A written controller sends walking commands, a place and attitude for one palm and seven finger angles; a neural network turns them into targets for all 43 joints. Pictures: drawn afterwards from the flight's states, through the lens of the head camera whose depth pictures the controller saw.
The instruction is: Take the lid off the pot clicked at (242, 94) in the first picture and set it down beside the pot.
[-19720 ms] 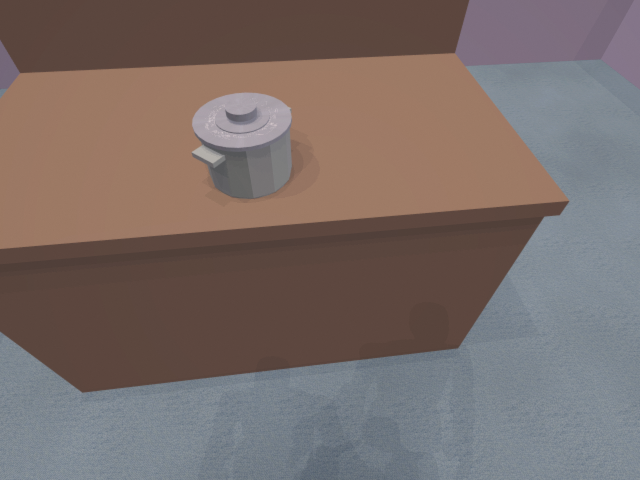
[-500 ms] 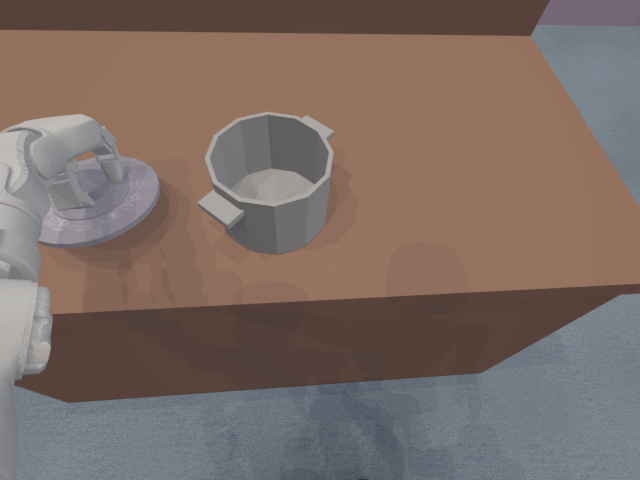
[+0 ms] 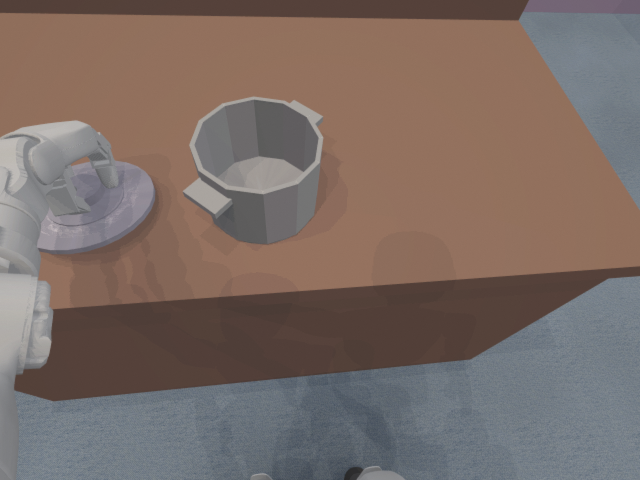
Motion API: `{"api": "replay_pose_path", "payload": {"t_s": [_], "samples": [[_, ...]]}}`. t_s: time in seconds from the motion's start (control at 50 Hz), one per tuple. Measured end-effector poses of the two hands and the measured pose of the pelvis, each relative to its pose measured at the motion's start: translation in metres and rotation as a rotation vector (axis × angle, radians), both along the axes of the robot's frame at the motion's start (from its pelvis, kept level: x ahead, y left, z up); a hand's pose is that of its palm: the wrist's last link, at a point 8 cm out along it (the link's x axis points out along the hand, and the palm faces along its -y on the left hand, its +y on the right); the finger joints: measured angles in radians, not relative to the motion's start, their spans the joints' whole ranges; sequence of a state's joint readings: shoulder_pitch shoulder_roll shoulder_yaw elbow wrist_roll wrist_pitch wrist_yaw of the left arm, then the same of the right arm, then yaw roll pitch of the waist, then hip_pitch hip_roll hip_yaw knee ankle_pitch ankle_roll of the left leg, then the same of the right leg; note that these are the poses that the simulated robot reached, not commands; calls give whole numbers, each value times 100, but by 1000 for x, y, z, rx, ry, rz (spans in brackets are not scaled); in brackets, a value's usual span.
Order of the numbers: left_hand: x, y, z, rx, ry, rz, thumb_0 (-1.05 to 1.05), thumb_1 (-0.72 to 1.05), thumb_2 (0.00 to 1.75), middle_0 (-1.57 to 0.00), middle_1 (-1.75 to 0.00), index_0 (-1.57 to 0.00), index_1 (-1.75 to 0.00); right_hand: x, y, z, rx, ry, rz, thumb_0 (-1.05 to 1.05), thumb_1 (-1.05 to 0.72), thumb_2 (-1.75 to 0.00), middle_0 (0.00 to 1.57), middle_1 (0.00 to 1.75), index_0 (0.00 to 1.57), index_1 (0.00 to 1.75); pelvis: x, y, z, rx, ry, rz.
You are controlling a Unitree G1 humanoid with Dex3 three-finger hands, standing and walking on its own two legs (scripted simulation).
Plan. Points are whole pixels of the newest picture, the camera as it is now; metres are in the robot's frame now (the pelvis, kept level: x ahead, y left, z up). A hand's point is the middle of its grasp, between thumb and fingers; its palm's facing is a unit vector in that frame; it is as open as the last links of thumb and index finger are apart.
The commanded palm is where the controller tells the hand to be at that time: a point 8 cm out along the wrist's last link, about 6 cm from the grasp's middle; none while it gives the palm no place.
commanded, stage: lower the lid onto the table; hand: left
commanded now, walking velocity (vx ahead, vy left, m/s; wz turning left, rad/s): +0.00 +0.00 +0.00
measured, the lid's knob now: (80, 191) +0.50 +0.28 +0.02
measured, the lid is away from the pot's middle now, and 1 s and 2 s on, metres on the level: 0.24 0.24 0.24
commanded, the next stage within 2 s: open the fingers wide in 0.36 s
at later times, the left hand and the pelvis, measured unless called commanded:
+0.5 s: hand (74, 191) +0.48 +0.28 +0.04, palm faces -0.51 -0.10 -0.85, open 7.8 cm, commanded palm +0.50 +0.27 +0.08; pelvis -0.01 +0.00 -0.02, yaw -1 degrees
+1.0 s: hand (72, 196) +0.48 +0.28 +0.04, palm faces -0.46 -0.07 -0.88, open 8.4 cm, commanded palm +0.50 +0.26 +0.08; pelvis -0.02 +0.00 -0.02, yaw -1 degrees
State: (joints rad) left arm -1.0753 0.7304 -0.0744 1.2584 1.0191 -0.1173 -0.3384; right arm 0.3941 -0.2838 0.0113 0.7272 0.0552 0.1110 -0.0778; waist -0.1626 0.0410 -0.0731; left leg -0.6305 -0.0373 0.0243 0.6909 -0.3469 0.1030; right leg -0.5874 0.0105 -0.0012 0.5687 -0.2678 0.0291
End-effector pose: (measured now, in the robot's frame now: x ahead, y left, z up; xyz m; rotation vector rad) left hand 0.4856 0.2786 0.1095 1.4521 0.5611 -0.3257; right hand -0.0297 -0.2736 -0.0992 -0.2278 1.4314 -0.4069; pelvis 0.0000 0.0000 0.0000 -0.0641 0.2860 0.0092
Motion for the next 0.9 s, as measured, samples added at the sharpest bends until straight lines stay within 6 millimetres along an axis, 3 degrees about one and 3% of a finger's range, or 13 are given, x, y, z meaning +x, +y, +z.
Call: {"api": "replay_pose_path", "payload": {"t_s": [0.48, 0.64, 0.9], "samples": [[5, 3, -10, 5, -19, 8, 2, 9, 87, -57, -92, -72, -101, -31, -1, -11, -14, 52, -39, 0, -90, -90, 21, 30, 20, 30, -15, -4, -19, -15, 58, -10], [-7, 4, -14, 9, -88, -43, 1, 13, 86, -54, -93, -69, -100, -25, 4, -19, 15, 63, -27, 0, -90, -90, 21, 30, 20, 30, -19, -3, -21, -14, 59, -17], [-4, 5, -15, 29, -90, -17, -1, 15, 81, -53, -96, -62, -101, -7, 5, -20, 8, 9, 2, 0, -90, -90, 21, 30, 20, 30, -22, 1, -24, -19, 65, -8]]}}
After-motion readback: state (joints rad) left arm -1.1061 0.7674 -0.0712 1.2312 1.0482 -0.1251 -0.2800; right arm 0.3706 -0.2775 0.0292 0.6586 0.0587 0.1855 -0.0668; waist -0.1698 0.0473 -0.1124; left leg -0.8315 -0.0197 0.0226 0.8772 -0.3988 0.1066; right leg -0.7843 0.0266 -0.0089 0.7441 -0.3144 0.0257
